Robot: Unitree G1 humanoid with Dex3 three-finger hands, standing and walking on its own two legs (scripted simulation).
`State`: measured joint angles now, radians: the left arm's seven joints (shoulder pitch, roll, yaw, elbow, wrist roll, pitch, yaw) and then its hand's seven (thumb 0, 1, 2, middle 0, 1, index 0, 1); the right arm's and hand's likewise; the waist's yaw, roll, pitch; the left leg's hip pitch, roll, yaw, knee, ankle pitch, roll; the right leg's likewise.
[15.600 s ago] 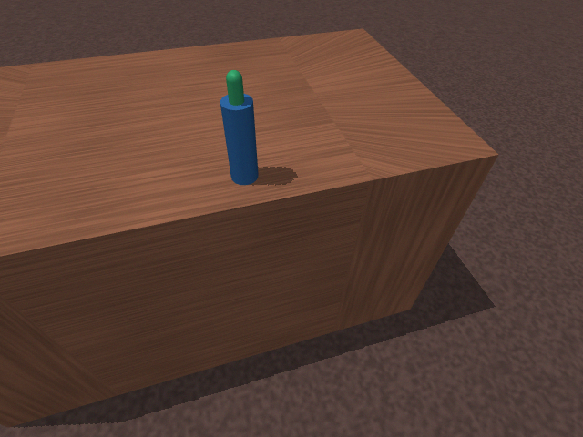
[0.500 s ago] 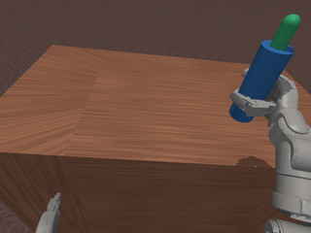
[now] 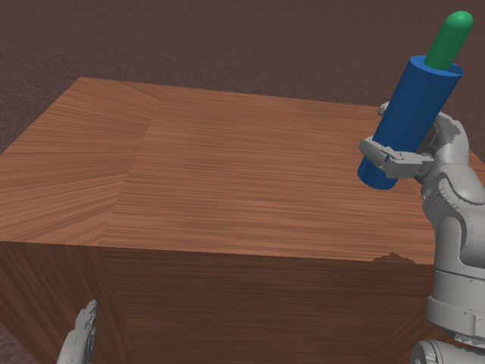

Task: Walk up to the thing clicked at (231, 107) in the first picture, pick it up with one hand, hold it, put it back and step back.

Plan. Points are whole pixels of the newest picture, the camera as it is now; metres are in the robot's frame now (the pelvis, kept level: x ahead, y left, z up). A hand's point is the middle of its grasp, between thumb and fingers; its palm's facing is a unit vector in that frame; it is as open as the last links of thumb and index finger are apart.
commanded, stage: hold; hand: right
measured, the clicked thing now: (411, 111) +0.35 -0.17 +0.32
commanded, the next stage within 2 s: none
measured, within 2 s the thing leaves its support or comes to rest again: neither
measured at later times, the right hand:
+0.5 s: hand (393, 135) +0.34 -0.17 +0.28, palm faces +0.12 +0.99 -0.01, open 8.6 cm
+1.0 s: hand (397, 133) +0.34 -0.17 +0.29, palm faces +0.12 +0.99 -0.02, open 8.6 cm
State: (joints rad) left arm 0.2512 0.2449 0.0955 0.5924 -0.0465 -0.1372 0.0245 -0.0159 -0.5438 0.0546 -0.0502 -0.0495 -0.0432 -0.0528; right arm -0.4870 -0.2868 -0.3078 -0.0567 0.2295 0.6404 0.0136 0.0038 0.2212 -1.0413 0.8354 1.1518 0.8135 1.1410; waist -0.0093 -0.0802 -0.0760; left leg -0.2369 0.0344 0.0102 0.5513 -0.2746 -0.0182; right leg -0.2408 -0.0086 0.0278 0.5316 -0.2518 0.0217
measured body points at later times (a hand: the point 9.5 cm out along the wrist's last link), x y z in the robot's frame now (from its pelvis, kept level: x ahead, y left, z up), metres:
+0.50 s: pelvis +0.00 +0.00 +0.00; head -0.05 +0.04 +0.45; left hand +0.17 +0.26 -0.08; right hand +0.33 -0.22 +0.29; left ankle +0.02 +0.13 -0.73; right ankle +0.02 -0.14 -0.73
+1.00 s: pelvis +0.00 +0.00 +0.00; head -0.04 +0.04 +0.45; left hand +0.18 +0.25 -0.08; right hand +0.33 -0.22 +0.29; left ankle +0.02 +0.13 -0.73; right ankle +0.02 -0.14 -0.73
